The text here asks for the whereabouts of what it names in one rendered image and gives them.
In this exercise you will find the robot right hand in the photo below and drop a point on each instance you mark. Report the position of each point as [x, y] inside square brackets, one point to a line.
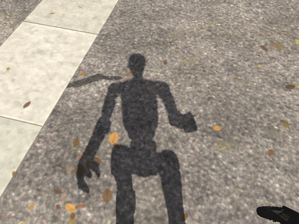
[283, 215]

